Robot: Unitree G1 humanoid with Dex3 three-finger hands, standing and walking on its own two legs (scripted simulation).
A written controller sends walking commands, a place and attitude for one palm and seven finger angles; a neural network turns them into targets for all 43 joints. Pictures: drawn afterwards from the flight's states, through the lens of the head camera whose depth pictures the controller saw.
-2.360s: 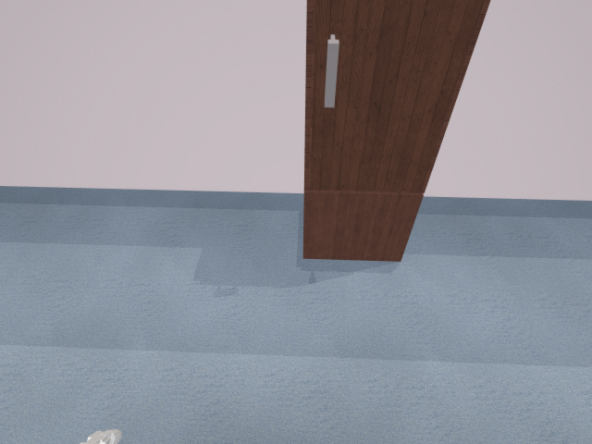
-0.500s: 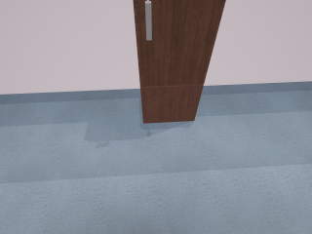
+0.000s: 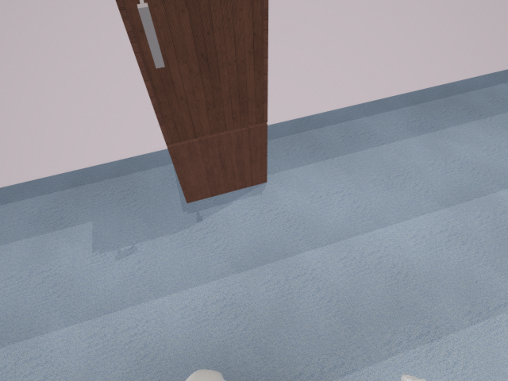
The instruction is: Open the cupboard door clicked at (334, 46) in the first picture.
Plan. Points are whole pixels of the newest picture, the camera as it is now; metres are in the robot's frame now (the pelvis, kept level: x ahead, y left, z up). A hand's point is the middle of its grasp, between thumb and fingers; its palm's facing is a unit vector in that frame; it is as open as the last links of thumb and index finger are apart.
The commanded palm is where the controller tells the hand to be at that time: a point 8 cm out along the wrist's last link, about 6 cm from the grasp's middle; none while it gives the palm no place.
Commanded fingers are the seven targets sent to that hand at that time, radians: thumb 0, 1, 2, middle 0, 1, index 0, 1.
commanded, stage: walk to a spot facing it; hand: left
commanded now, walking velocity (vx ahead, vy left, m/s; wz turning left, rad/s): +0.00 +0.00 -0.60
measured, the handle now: (151, 34) +0.91 +0.38 +0.07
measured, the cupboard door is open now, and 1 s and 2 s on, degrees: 0 0 0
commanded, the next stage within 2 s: turn to face it in 1.48 s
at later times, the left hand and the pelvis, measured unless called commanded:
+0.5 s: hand out of the picture +0.10 +0.24 -0.17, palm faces -0.29 -0.93 -0.22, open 7.4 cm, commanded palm none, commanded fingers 0.00 0.90 0.90 -0.20 -0.30 -0.20 -0.30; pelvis -0.03 +0.06 +0.00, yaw -20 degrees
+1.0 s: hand (197, 374) +0.15 +0.13 -0.18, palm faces -0.53 -0.83 -0.20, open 7.4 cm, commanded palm none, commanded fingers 0.00 0.90 0.90 -0.20 -0.30 -0.20 -0.30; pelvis +0.06 -0.03 -0.01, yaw -35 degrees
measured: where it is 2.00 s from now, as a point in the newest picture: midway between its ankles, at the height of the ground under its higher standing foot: (312, 376)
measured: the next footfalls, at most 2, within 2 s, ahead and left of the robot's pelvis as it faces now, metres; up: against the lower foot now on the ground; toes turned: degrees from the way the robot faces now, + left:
left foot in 0.18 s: +0.01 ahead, +0.15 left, +0.00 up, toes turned -9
right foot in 0.68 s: -0.07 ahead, -0.09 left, +0.00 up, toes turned -33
